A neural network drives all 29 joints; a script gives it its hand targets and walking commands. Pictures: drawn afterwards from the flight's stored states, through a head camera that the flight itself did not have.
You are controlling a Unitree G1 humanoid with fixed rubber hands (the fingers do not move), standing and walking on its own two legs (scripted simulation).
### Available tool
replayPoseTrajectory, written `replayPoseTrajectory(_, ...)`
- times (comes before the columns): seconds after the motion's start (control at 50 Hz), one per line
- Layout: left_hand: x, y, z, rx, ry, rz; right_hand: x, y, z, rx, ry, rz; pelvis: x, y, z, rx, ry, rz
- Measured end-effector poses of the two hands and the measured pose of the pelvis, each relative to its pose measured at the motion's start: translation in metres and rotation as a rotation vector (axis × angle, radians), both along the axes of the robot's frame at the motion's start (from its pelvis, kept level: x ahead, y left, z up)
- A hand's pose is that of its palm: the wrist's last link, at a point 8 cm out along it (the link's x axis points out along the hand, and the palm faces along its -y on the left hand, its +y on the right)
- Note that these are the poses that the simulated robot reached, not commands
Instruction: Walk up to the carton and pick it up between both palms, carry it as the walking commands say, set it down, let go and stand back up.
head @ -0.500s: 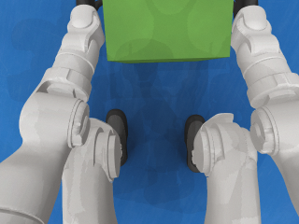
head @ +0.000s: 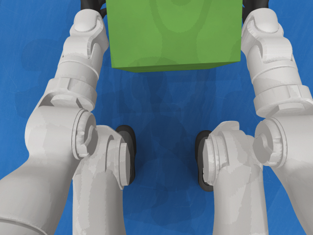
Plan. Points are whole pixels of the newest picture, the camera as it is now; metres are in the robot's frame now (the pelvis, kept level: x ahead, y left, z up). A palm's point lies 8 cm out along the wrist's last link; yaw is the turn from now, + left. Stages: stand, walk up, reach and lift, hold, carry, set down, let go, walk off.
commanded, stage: reach and lift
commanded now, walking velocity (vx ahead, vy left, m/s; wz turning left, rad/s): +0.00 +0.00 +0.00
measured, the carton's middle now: (171, 30) +0.52 -0.01 -0.21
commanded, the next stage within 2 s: none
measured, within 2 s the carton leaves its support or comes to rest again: neither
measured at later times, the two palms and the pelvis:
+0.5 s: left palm out of the picture +0.54 +0.15 -0.08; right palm out of the picture +0.54 -0.16 -0.06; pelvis +0.00 +0.00 +0.03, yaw +0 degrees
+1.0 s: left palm out of the picture +0.52 +0.15 -0.01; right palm out of the picture +0.52 -0.16 +0.00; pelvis +0.00 +0.00 +0.08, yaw -1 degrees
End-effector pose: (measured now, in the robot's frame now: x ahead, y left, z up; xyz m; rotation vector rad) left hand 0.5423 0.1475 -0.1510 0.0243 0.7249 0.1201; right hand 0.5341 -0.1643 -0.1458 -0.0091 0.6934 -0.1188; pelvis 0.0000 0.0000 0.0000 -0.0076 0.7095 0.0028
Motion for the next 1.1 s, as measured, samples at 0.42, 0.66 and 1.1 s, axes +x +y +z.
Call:
replayPoseTrajectory(0.42,-0.009,0.005,0.055,-0.044,-0.037,0.043,0.003,0.005,0.068,0.001,-0.042,0.006,-0.003,0.003,0.023,0.001,0.094,-0.006)
replayPoseTrajectory(0.66,-0.02,0.005,0.082,-0.022,0.012,0.037,-0.008,0.005,0.09,0.019,0.007,0.005,0.008,0.004,0.051,0.005,0.157,-0.014)
replayPoseTrajectory(1.1,-0.032,0.008,0.151,-0.034,0.006,0.05,-0.022,0.007,0.157,0.036,0.002,-0.01,0.003,0.005,0.089,0.008,0.149,-0.031)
